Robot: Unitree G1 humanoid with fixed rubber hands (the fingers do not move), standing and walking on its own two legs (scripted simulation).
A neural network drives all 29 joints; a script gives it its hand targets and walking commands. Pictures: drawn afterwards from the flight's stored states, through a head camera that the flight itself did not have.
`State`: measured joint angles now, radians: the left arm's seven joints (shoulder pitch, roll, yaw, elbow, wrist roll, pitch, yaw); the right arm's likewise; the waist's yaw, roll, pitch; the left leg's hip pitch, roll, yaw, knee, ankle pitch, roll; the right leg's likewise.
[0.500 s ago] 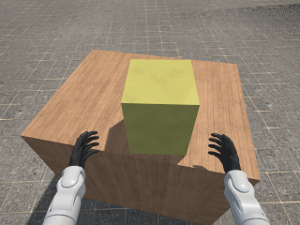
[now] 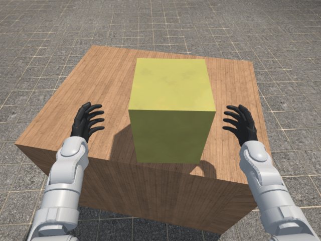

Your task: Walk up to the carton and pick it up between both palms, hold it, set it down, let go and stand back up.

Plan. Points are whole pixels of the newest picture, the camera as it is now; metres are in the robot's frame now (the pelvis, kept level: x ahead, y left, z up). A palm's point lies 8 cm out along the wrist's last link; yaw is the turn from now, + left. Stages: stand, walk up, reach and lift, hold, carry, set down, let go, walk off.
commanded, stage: reach and lift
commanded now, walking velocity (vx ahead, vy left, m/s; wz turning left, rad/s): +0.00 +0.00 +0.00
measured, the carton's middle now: (169, 113) +0.47 +0.01 +0.03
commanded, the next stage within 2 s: none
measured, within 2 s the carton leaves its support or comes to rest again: neither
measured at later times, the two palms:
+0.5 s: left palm (82, 99) +0.41 +0.23 +0.14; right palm (244, 101) +0.42 -0.18 +0.13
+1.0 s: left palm (81, 68) +0.45 +0.23 +0.20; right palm (242, 69) +0.47 -0.16 +0.19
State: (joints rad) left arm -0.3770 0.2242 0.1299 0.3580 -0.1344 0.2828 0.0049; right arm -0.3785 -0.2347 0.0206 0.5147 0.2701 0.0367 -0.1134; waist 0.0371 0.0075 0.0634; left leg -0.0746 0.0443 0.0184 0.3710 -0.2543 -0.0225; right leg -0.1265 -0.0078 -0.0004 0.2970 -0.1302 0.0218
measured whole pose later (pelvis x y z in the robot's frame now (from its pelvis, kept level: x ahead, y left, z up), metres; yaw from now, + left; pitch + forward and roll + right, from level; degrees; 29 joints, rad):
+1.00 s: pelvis -0.01 -0.01 +0.00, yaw +2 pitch +12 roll -1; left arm -1.23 0.40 -0.07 1.23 -0.33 0.18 0.06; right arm -1.19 -0.31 0.02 1.16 0.34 0.20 -0.11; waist 0.02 0.01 -0.14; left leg -0.41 0.05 -0.03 0.42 -0.22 -0.04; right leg -0.44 0.00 -0.04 0.32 -0.09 0.00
